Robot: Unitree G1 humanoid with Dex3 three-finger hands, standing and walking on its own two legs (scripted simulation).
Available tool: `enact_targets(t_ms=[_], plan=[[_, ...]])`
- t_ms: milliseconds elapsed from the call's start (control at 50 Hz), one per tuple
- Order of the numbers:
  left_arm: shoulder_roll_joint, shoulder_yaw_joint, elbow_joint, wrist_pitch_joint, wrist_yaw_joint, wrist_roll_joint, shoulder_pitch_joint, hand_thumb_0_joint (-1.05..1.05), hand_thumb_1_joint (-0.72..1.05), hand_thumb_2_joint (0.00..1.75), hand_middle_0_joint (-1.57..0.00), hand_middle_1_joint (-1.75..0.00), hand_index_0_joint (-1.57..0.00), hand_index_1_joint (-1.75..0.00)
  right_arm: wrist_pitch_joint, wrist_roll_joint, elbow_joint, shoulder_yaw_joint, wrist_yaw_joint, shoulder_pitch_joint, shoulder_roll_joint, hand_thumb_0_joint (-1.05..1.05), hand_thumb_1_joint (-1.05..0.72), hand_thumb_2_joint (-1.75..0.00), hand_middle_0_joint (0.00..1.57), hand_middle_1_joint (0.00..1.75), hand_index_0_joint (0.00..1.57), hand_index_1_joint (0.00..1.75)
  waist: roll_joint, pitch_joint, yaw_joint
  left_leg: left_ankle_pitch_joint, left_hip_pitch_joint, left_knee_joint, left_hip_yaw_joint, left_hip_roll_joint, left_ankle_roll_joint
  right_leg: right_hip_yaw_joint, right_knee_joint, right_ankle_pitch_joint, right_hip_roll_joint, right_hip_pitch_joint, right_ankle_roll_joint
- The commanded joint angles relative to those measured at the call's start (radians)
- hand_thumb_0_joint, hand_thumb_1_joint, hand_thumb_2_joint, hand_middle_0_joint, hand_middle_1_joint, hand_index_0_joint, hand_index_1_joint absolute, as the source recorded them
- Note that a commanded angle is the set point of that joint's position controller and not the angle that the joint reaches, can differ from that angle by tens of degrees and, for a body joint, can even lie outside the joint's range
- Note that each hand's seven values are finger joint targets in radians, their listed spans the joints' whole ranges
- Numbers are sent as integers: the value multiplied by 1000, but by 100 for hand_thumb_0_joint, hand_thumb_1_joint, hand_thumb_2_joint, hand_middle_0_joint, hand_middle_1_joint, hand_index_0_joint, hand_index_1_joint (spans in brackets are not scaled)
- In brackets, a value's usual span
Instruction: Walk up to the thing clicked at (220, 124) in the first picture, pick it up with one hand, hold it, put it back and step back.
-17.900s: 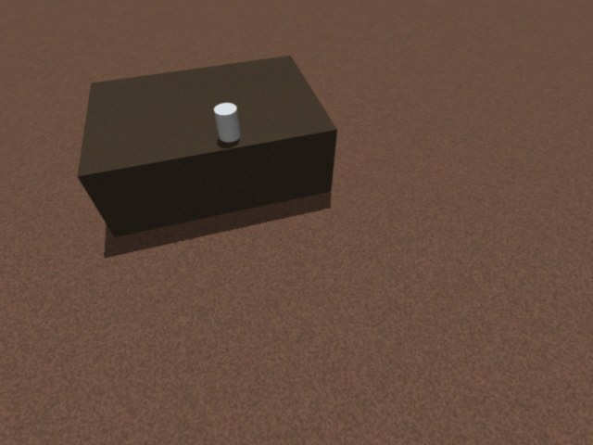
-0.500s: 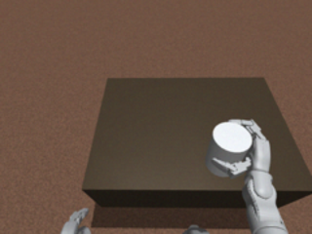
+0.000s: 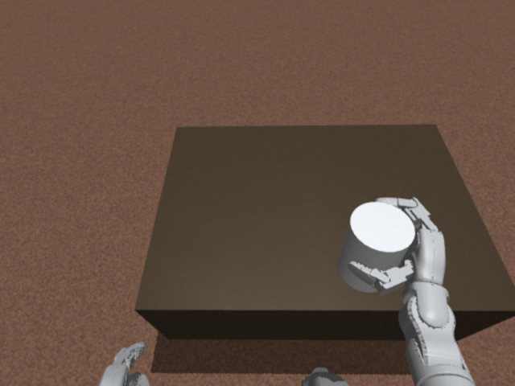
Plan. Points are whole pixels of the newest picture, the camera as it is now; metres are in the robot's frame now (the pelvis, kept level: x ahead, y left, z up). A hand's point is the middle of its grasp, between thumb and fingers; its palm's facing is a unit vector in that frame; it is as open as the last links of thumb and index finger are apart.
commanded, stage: hold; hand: right
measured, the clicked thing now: (372, 248) +0.32 -0.16 +0.01
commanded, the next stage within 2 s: crouch in 0.48 s
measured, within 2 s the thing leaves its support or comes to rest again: neither
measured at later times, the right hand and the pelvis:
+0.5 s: hand (380, 244) +0.32 -0.17 +0.03, palm faces +0.22 +0.98 -0.01, open 12.1 cm; pelvis +0.00 +0.00 +0.00, yaw +0 degrees
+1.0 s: hand (375, 248) +0.35 -0.19 -0.04, palm faces +0.24 +0.97 -0.01, open 12.1 cm; pelvis -0.01 +0.00 -0.04, yaw +1 degrees
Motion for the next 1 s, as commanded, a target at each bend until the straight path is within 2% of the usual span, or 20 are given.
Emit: enact_targets(t_ms=[0, 40, 80, 100, 120, 140, 160, 220, 280, 340, 400, 540, 600, 620, 660, 700, 760, 820, 840, 980], plan=[[123, 34, -128, -43, 7, -1, -34, 0, 89, 91, -21, -32, -21, -32, -153, 29, -409, -49, 2, -401, -122, 0, 5, -134, 121, 145, 127, 145, -75, -348, -5, 301, -37, -117, 10, -19, 16, 15, -88, 191, 19, 339, -13], [153, 55, -110, -44, 9, -1, -23, 0, 88, 92, -21, -32, -21, -32, -144, 22, -310, -63, 2, -334, -123, 0, 4, -135, 122, 146, 128, 146, -52, -337, 2, 294, -48, -114, 15, -22, 16, 21, -90, 191, 15, 343, -14], [131, 40, -122, -44, 7, 1, -24, 0, 89, 91, -21, -32, -21, -31, -159, 26, -423, -55, 0, -422, -133, 0, 4, -136, 123, 146, 129, 146, -85, -370, -7, 301, -34, -114, 11, -18, 17, 19, -86, 198, 16, 359, -10], [136, 46, -112, -43, 11, -1, -20, 0, 89, 91, -21, -31, -21, -31, -148, 23, -347, -70, -1, -361, -130, 0, 5, -136, 122, 146, 129, 146, -45, -355, 5, 303, -40, -114, 15, -23, 16, 21, -90, 200, 14, 349, -12], [147, 53, -112, -46, 11, 1, -26, 0, 89, 91, -21, -32, -21, -32, -141, 26, -305, -44, 5, -346, -98, 0, 3, -135, 123, 146, 129, 146, -32, -310, 13, 278, -47, -124, 14, -21, 12, 17, -90, 158, 16, 314, -15], [148, 55, -118, -48, 9, 3, -24, 0, 89, 91, -21, -32, -21, -32, -145, 30, -327, -40, 7, -367, -92, 0, 7, -134, 121, 145, 127, 145, -43, -328, 5, 284, -44, -116, 13, -19, 13, 17, -89, 161, 18, 311, -16], [119, 30, -129, -47, 8, -1, -37, 0, 89, 91, -21, -32, -21, -32, -165, 29, -456, -82, 1, -462, -164, 0, 5, -133, 121, 144, 127, 144, -82, -373, -10, 300, -29, -117, 5, -16, 14, 14, -86, 180, 18, 341, -14], [130, 39, -120, -47, 8, -1, -33, 0, 89, 91, -21, -32, -21, -31, -149, 31, -357, -43, 7, -337, -101, 0, 4, -135, 122, 145, 128, 145, -43, -331, -3, 279, -43, -112, 14, -23, 17, 17, -94, 167, 19, 319, -13], [144, 48, -121, -47, 10, -1, -30, 0, 89, 91, -21, -31, -21, -32, -154, 30, -373, -79, 6, -380, -145, 0, 4, -135, 123, 146, 129, 146, -42, -350, -6, 287, -32, -118, 11, -19, 12, 16, -87, 163, 18, 321, -17], [118, 27, -128, -46, 8, -3, -33, 0, 89, 91, -21, -31, -21, -31, -155, 31, -384, -61, 8, -364, -124, 0, 4, -134, 122, 145, 128, 145, -51, -359, -10, 320, -22, -109, 8, -19, 13, 13, -83, 203, 20, 335, -15], [148, 53, -113, -46, 12, -1, -20, 0, 89, 91, -21, -31, -21, -31, -149, 31, -319, -66, 13, -362, -124, 0, 5, -133, 121, 144, 127, 144, -14, -342, 4, 340, -29, -115, 2, -15, 2, 12, -66, 199, 21, 298, -26], [129, 34, -120, -48, 10, -1, -35, 0, 89, 91, -21, -32, -21, -31, -161, 31, -409, -58, 13, -403, -135, 0, 1, -133, 122, 144, 128, 144, -68, -379, 1, 314, -45, -109, 5, -18, 12, 15, -72, 194, 18, 345, -17], [129, 39, -115, -43, 10, 0, -32, 0, 89, 93, -19, -30, -18, -31, -151, 33, -353, -81, 11, -331, -134, 0, -4, -134, 130, 148, 135, 148, -63, -353, -15, 320, -22, -107, 8, -18, 13, 14, -78, 203, 21, 319, -15], [150, 54, -108, -42, 10, 0, -23, 0, 89, 93, -19, -30, -18, -31, -147, 31, -304, -76, 12, -309, -127, 0, 0, -135, 130, 150, 135, 150, -45, -351, -7, 337, -35, -104, 9, -19, 9, 17, -71, 219, 17, 321, -19], [113, 28, -118, -41, 9, 0, -25, 0, 88, 93, -19, -30, -18, -30, -163, 34, -370, -73, 12, -422, -133, 0, 0, -134, 129, 149, 135, 149, -23, -371, 7, 380, -35, -101, 0, -15, 2, 11, -49, 242, 18, 312, -25], [121, 36, -97, -41, 9, 2, -28, 0, 89, 93, -19, -30, -18, -30, -159, 31, -256, -80, 18, -362, -119, 0, -1, -136, 130, 150, 135, 150, -9, -312, 12, 368, -67, -94, -4, -11, -1, 8, -36, 218, 18, 263, -28], [129, 41, -98, -38, 3, 11, -29, 0, 89, 92, -19, -30, -18, -30, -190, 27, -254, -93, 26, -466, -138, 0, 0, -135, 128, 149, 134, 149, -45, -330, 14, 292, -125, -64, -4, -12, 9, 13, -23, 160, 16, 239, -23], [144, 51, -83, -38, -3, 15, -26, 0, 90, 91, -19, -30, -19, -30, -215, 24, -116, -101, 39, -462, -129, 0, -1, -135, 129, 149, 135, 149, -21, -324, 22, 257, -195, -12, -5, -15, 11, 21, 26, 134, 15, 182, -23], [142, 51, -82, -39, -7, 18, -22, 0, 89, 92, -19, -30, -19, -30, -234, 25, -117, -137, 40, -500, -161, 0, 1, -134, 128, 148, 134, 148, -22, -355, 19, 263, -218, 19, -3, -17, 12, 26, 50, 147, 14, 161, -23], [157, 50, -79, -35, -33, 36, 5, 0, 90, 91, -19, -30, -19, -30, -346, 18, 39, -227, 79, -658, -269, 0, 1, -134, 127, 148, 133, 148, -90, -523, 22, 185, -465, 215, -1, -33, 16, 49, 242, 130, 4, 23, -21]])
